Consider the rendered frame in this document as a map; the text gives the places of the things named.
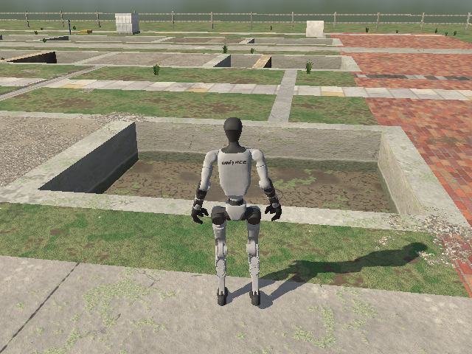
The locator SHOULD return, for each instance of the left robot forearm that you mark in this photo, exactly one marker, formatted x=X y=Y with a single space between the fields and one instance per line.
x=199 y=197

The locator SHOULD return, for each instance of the right robot hand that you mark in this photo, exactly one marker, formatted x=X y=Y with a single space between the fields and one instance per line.
x=272 y=210

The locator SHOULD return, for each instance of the humanoid robot head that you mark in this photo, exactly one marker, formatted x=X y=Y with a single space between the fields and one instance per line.
x=233 y=128

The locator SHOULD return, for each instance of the left robot upper arm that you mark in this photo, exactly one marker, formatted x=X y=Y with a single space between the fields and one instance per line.
x=207 y=169

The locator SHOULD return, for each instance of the right robot upper arm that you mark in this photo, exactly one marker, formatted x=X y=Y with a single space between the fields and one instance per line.
x=257 y=155

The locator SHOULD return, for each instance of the right robot forearm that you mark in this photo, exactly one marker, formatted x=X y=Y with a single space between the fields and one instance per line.
x=271 y=195

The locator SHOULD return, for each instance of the left robot hand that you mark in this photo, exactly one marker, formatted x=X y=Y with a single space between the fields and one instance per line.
x=199 y=213

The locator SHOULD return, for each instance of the right robot foot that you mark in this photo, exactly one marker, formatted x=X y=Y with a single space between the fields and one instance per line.
x=255 y=300

